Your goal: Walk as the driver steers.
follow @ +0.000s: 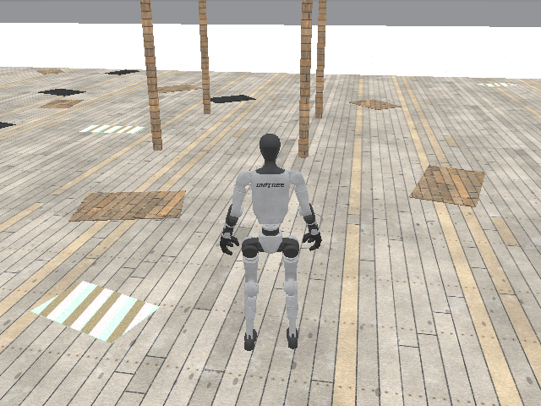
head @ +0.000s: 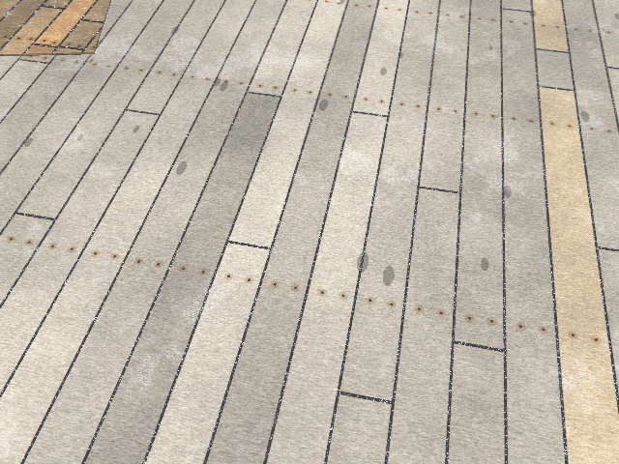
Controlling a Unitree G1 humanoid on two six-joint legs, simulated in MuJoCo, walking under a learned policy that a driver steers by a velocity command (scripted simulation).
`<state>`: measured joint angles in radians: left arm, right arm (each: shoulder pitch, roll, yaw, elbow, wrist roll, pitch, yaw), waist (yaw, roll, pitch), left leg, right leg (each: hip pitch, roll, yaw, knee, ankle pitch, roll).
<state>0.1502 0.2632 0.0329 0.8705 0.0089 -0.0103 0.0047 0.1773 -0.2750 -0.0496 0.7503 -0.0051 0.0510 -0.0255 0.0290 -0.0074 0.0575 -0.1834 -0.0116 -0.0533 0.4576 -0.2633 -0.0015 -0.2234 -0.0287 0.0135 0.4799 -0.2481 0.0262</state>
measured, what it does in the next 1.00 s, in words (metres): walks ahead: right foot, then left foot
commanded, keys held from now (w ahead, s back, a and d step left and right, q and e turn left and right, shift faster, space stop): no key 0.04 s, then w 0.78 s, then w+e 0.18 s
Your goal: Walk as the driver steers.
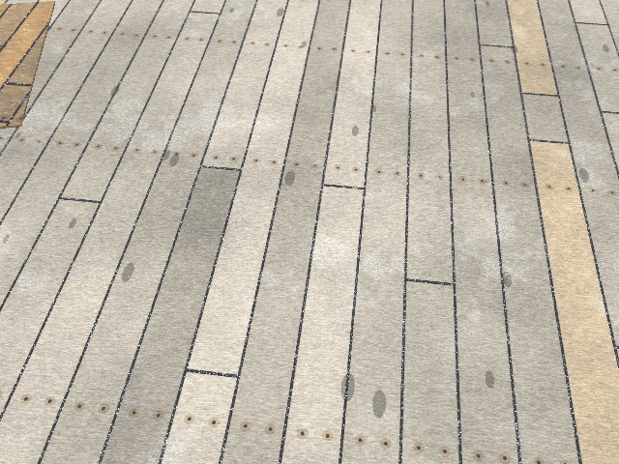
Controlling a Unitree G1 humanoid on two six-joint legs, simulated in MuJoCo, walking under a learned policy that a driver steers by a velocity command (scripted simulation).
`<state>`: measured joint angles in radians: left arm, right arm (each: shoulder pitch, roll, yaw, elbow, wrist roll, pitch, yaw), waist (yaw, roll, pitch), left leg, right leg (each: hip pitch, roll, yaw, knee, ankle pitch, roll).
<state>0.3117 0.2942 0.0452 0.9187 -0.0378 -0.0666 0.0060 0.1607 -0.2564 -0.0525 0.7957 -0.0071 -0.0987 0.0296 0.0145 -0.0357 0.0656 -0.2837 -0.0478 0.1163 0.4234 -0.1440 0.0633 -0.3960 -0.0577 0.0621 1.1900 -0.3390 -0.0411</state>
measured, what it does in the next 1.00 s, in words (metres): walks ahead, turning right: right foot, then left foot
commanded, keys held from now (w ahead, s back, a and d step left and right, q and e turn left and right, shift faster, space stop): w+e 0.84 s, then w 0.16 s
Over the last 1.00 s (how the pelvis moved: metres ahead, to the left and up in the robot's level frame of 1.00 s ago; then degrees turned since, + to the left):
0.38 0.00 0.00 -4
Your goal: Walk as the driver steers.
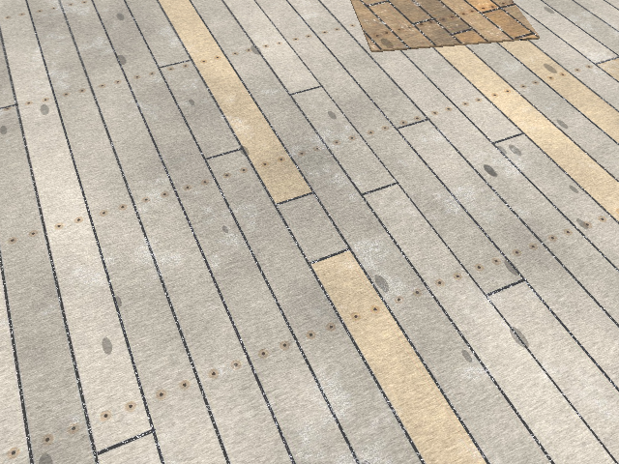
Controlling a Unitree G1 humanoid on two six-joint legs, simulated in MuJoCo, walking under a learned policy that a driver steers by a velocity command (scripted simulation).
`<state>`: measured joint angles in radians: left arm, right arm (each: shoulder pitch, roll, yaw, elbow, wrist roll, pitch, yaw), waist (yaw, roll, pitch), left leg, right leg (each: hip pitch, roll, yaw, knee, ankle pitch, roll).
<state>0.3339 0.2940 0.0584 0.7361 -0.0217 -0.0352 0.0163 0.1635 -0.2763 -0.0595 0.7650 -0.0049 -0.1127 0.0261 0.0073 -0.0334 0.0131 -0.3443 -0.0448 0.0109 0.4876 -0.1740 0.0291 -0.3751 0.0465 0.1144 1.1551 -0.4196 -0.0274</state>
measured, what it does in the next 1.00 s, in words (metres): walks ahead: right foot, then left foot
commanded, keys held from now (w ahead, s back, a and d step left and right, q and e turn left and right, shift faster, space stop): w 0.24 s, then no key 0.76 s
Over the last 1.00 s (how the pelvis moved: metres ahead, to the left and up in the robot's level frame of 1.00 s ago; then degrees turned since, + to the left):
0.58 -0.13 0.00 -32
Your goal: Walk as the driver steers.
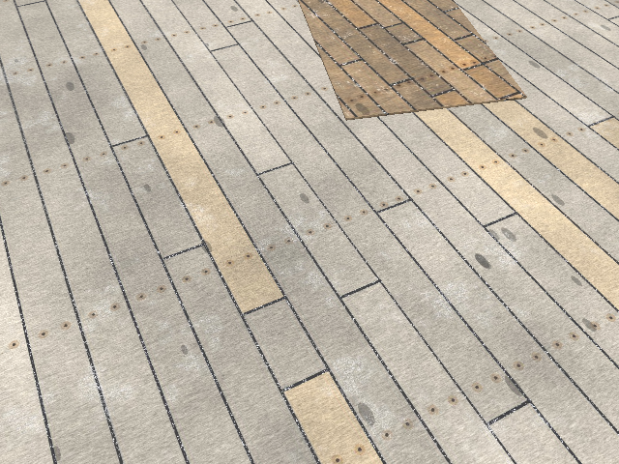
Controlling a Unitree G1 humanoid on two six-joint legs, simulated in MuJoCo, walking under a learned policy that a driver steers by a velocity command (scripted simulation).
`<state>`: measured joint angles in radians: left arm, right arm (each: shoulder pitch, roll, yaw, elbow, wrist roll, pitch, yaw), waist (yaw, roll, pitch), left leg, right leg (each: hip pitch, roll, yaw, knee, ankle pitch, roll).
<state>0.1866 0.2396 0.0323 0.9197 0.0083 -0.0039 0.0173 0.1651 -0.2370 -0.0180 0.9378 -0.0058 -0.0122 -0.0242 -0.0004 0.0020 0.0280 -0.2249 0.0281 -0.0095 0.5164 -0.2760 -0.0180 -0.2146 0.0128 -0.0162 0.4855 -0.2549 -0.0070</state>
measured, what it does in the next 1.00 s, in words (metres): walks ahead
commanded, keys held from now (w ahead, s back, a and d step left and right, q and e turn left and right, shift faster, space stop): no key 0.40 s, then w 0.60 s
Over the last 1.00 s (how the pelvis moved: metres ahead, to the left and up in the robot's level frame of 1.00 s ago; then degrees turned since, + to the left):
0.33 -0.03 0.00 -2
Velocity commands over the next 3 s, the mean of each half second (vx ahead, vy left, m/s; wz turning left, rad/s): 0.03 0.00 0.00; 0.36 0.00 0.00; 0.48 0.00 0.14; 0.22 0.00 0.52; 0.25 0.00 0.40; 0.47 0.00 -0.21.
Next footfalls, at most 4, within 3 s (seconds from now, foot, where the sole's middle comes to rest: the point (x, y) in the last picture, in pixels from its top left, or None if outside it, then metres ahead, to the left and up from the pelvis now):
1.10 right None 0.42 -0.12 -0.77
1.64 left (262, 377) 0.72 0.14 -0.77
2.14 right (340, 333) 0.83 -0.05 -0.77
2.54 left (216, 347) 0.79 0.25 -0.77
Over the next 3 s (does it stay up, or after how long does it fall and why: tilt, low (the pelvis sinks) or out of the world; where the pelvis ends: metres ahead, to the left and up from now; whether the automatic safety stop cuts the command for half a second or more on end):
stays up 0.97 0.22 -0.02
